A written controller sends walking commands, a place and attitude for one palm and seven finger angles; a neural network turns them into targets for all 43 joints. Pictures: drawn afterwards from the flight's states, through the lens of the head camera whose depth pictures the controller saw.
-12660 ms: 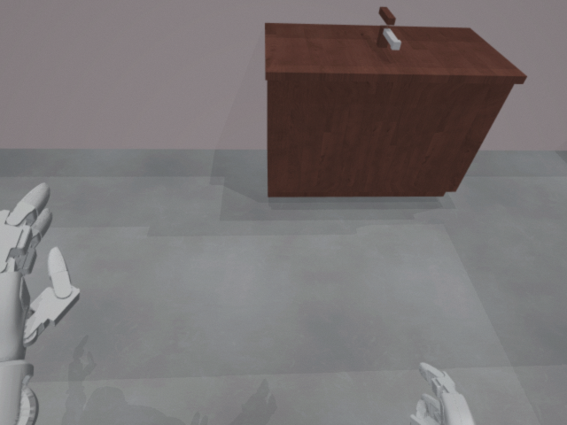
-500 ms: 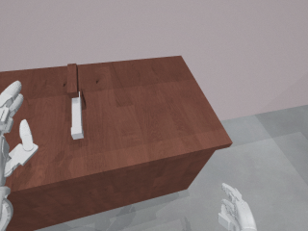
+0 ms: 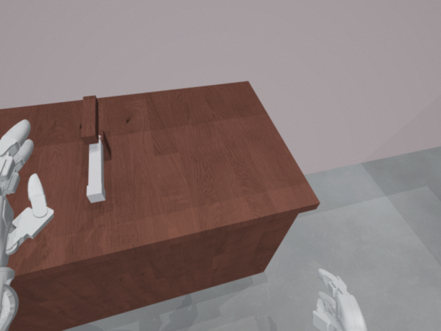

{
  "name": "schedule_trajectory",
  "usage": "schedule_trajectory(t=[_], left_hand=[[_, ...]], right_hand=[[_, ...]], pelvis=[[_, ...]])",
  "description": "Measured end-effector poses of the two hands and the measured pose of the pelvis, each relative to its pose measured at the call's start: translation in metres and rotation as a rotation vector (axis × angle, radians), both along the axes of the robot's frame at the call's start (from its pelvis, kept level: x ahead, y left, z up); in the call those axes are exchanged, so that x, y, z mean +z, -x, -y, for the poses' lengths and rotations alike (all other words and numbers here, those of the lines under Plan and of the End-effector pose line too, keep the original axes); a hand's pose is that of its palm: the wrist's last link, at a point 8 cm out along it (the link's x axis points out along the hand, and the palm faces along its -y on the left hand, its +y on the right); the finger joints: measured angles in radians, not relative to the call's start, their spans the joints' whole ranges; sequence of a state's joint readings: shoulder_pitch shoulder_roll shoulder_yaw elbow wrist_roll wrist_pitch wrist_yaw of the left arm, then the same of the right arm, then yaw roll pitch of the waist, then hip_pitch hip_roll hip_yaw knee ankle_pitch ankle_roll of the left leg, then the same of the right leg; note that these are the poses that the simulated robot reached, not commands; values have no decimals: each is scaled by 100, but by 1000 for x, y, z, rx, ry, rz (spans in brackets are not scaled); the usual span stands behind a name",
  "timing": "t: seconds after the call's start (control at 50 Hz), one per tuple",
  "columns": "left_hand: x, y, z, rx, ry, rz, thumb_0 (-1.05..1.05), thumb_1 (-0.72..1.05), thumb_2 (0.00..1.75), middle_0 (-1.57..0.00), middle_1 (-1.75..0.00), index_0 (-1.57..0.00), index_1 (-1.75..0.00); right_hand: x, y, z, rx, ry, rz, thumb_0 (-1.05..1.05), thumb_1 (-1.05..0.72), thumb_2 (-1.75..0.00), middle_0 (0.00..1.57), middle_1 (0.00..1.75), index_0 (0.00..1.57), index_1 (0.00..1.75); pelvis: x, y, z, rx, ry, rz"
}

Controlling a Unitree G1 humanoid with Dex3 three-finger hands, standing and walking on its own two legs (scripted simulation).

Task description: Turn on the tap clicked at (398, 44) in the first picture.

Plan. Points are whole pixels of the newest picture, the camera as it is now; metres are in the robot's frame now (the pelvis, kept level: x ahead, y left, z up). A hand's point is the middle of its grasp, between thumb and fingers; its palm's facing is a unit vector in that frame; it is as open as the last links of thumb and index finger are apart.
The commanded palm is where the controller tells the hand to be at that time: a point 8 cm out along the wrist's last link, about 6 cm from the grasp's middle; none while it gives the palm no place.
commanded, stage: come to a stop and stand still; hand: left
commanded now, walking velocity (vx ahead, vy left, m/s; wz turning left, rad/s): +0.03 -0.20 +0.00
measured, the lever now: (96, 193) +0.35 +0.29 +0.00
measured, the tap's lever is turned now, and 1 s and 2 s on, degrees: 0 0 0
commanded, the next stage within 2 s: look again from close up in 1.00 s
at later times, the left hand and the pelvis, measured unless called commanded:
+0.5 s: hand (62, 205) +0.24 +0.24 +0.16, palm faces +0.36 -0.82 -0.45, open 7.5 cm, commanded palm +0.17 +0.27 +0.17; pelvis +0.01 -0.01 +0.00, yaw +0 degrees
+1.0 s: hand (10, 219) +0.21 +0.29 +0.16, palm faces +0.46 -0.83 -0.31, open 7.5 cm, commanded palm +0.15 +0.31 +0.17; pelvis -0.01 +0.02 +0.00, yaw +1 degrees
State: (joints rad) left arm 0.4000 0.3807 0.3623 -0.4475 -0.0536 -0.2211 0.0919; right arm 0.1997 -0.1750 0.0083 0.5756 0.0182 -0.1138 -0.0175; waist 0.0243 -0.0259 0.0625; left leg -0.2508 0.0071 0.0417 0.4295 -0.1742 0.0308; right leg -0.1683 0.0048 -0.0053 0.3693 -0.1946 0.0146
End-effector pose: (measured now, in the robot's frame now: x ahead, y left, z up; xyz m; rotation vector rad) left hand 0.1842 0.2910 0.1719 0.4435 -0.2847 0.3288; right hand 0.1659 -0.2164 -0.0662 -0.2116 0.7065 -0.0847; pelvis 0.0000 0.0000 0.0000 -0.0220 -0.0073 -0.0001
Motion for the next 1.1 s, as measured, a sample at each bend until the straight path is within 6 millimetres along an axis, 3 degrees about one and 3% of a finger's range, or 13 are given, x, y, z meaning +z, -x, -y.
schedule_trajectory(t=[0.2,0.38,0.48,0.54,0.6,0.74,0.92,1.1], left_hand=[[-7,-4,29,-12,16,-57,2,89,90,-21,-30,-21,-30],[-5,-8,24,20,-1,-86,2,88,90,-21,-30,-21,-30],[-3,-10,18,19,-4,-71,2,89,90,-21,-30,-21,-30],[19,-21,-8,31,-149,23,2,88,90,-22,-30,-21,-30],[20,-27,-26,75,-87,80,2,88,90,-21,-30,-21,-30],[-6,-7,-1,-78,-5,4,2,89,90,-21,-30,-20,-30],[1,19,-36,50,-15,83,2,88,90,-21,-30,-21,-30],[-8,14,-24,23,38,69,2,89,90,-21,-30,-20,-30]], right_hand=[[-4,-4,28,-15,6,-5,1,-90,-89,20,30,20,30],[-7,-12,43,-47,37,-23,1,-91,-89,20,30,20,30],[-4,-18,35,-47,37,-10,1,-91,-89,20,30,20,30],[-4,-19,24,15,59,-16,1,-91,-90,20,30,20,30],[-1,-18,12,25,23,13,1,-91,-89,20,30,20,30],[5,-4,-11,-1,-2,68,1,-91,-89,20,30,20,30],[-3,12,-31,61,11,9,1,-90,-89,20,30,20,30],[3,9,-31,58,17,32,1,-90,-89,20,30,21,30]], pelvis=[[-1,-5,20,-1,10,-9],[-1,-13,18,3,7,-7],[-1,-15,12,4,0,-4],[-3,-10,11,4,5,-13],[-3,-6,2,-13,-1,-5],[-5,-1,-17,-12,-10,10],[-5,11,-22,13,3,19],[-3,11,-24,6,11,16]])
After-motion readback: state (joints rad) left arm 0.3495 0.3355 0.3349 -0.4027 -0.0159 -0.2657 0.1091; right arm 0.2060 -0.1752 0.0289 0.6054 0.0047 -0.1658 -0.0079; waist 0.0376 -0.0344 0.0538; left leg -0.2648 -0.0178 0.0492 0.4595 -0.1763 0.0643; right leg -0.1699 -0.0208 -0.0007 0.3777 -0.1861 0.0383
